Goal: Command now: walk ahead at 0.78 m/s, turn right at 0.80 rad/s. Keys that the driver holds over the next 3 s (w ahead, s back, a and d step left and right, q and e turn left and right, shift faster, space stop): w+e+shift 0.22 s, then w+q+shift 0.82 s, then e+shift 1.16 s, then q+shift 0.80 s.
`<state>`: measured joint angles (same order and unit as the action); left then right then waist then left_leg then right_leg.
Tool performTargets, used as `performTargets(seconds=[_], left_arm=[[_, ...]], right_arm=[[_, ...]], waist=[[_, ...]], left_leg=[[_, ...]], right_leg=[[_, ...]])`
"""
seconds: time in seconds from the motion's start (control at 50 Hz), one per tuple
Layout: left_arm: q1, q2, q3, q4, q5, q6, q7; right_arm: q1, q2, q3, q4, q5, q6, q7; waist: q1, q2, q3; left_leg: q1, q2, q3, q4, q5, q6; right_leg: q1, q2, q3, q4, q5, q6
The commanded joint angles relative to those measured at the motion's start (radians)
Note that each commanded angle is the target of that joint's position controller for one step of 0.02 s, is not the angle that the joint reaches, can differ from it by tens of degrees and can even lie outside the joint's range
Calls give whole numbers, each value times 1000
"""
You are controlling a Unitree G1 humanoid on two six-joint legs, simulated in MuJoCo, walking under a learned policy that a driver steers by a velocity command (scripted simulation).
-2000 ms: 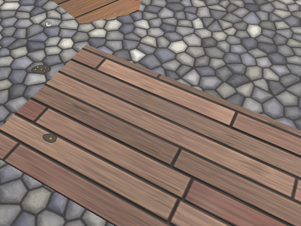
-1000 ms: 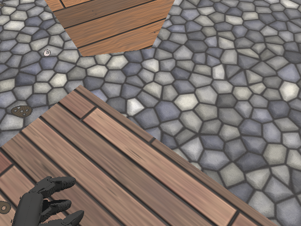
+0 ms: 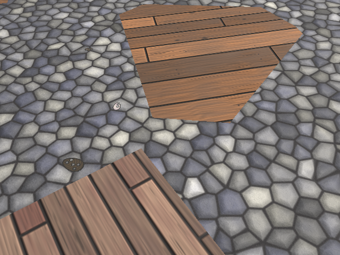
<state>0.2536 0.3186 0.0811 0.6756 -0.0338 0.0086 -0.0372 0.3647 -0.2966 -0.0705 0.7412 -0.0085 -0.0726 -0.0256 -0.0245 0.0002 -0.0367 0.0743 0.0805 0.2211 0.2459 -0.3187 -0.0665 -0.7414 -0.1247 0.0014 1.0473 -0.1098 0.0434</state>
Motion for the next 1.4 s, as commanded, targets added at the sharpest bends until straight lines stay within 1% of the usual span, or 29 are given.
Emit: performTargets(seconds=[0.02,0.12,0.16,0.18,0.2,0.22,0.24,0.26,0.32,0.42,0.58,0.64,0.66,0.68,0.7,0.74,0.78,0.9,1.0,1.04,1.08,1.1,1.12,1.14,1.18,1.2,1.28,1.32,1.4], left_arm=[[-167,18,-19,-129,-7,-17,-18],[-107,75,-11,-123,-17,-14,-23],[290,227,74,-17,-35,-8,-3],[380,322,95,38,-39,2,9],[292,390,87,-27,-20,-23,2],[280,269,52,-64,-13,-55,-16],[285,224,42,-30,0,-76,-16],[235,204,32,-25,13,-89,-14],[52,92,-9,-55,50,-104,-5],[120,54,-24,1,46,-138,20],[148,145,-17,57,64,-120,84],[48,212,11,31,83,-75,123],[-83,219,15,-7,86,-74,117],[-170,57,-28,-37,80,-102,73],[-38,-110,-79,-107,17,-139,42],[-93,51,-70,-165,-14,-201,3],[-81,42,-71,-150,37,-186,10],[-246,10,-80,-206,69,-143,59],[-315,44,-41,-229,-4,-149,54],[-253,85,-13,-211,-18,-160,51],[102,146,21,-138,16,-166,47],[192,249,34,-92,68,-161,38],[258,222,43,-30,50,-156,13],[205,105,20,-53,40,-148,13],[73,83,4,-55,38,-131,14],[84,76,-3,-38,34,-131,18],[50,114,8,-1,17,-92,50],[38,199,37,-8,7,-65,66],[14,143,33,-28,-3,-47,80]], right_arm=[[-57,-180,-55,-51,8,-11,11],[-92,-238,-79,-33,28,15,39],[-124,-239,-69,-49,37,18,42],[-106,-66,-14,-75,-4,-3,34],[-48,10,17,-169,9,-49,33],[-234,-144,-3,-202,41,-80,21],[-263,-159,-8,-200,78,-92,17],[-225,-119,7,-166,62,-95,8],[-88,-96,5,-92,52,-41,24],[-230,-68,18,-92,48,5,34],[-289,-66,11,-110,60,-46,115],[43,-164,-38,-49,74,-3,104],[347,-217,-62,32,69,19,85],[472,-175,-34,104,53,36,65],[319,-123,-13,58,4,10,67],[160,-79,-9,-41,1,-4,60],[0,-106,-14,-89,7,-27,61],[-31,-96,-11,-81,51,-20,12],[37,-99,-23,-37,67,6,2],[25,-88,-26,-38,59,17,1],[-4,-38,-6,-60,12,26,16],[207,100,27,-67,22,17,21],[271,30,36,-34,61,11,18],[115,-38,27,-44,59,13,15],[-201,-81,23,-141,-8,-8,15],[-263,-71,22,-172,-37,-22,16],[-260,-2,55,-178,-3,-35,32],[-261,-33,47,-164,8,-26,37],[-267,-93,19,-160,-8,-5,25]], waist=[[-12,76,213],[53,88,167],[272,50,-83],[235,-234,-43],[90,-450,-266],[182,-175,-249],[163,-101,-114],[112,-7,-66],[6,-77,18],[70,-34,166],[55,-76,113],[-151,-174,-38],[-305,-134,-107],[-316,222,-42],[-101,438,-96],[-54,46,-74],[68,-171,60],[8,-12,151],[-64,100,65],[-18,128,34],[150,116,-201],[34,-314,-339],[53,-474,-346],[106,-272,-183],[103,-30,-1],[97,-17,21],[28,-88,-45],[6,-108,-84],[-41,-89,-60]], left_leg=[[-33,288,-81,-194,-77,182],[-26,243,78,5,504,160],[-231,180,114,582,957,112],[-589,82,52,997,63,38],[-875,-114,-212,1314,-315,18],[-930,-64,-350,1311,-187,55],[-998,-41,-310,1273,-88,83],[-944,22,-317,1208,-28,99],[-774,123,-320,1087,145,113],[-871,50,-311,819,390,82],[-662,-150,-69,356,603,142],[-350,-214,-26,449,386,199],[-57,-143,-162,440,369,258],[131,-95,-231,449,399,308],[269,13,-721,359,3,482],[105,141,-1098,-45,-483,468],[-247,75,-1015,-80,-372,440],[-618,-133,-608,-60,37,367],[-420,-123,-684,85,-64,278],[-303,-92,-717,208,42,248],[-312,-120,-582,668,334,169],[-604,-251,-466,1024,-190,99],[-834,-214,-426,1230,-267,76],[-905,-159,-440,1274,-219,76],[-863,-108,-353,1162,-151,73],[-832,-87,-328,1067,-145,69],[-604,-114,-271,549,-43,28],[-402,-172,-268,392,160,29],[-157,-129,-343,200,438,65]], right_leg=[[-154,-56,-3,-92,-11,-45],[150,50,-182,-195,-185,-151],[766,226,-223,-246,-153,-229],[969,110,77,-332,-220,-266],[1136,-91,793,-683,-726,-466],[1090,-147,871,-851,-782,-385],[1003,-182,817,-869,-710,-359],[856,-176,714,-824,-585,-337],[550,-77,396,-799,-382,-286],[522,12,22,-907,0,-180],[834,-11,-190,-859,869,-11],[863,-59,-191,-395,1465,12],[678,-48,-163,-33,1389,-1],[325,164,-157,548,104,-1],[-96,276,66,842,-506,13],[-122,192,189,587,-304,-121],[22,124,191,354,-206,-116],[280,92,82,-241,75,23],[427,154,124,-551,183,72],[473,142,131,-589,99,41],[837,36,152,-505,35,-65],[1149,-213,672,-603,62,-250],[1204,-315,1026,-689,-168,-370],[1106,-242,897,-706,-140,-345],[824,-127,555,-676,393,-282],[752,-81,463,-674,609,-265],[612,-9,374,-696,717,-265],[507,15,373,-720,574,-233],[380,88,413,-629,257,-121]])
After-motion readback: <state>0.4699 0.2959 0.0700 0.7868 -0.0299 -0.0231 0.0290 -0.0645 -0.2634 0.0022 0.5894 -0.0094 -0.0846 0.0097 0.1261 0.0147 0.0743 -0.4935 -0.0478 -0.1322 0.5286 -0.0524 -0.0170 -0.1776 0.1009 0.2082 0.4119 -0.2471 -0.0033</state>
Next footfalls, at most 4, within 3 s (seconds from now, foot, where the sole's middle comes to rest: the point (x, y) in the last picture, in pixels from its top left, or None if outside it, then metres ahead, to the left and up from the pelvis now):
0.16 right None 0.24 -0.20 -0.77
0.66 left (224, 213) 0.72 -0.20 -0.77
1.08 right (252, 147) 1.08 -0.39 -0.77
1.44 left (199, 131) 1.20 -0.14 -0.77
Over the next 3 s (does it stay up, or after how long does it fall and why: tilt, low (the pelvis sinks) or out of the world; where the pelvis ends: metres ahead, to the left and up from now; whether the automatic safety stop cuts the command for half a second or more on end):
stays up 1.17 -0.28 -0.01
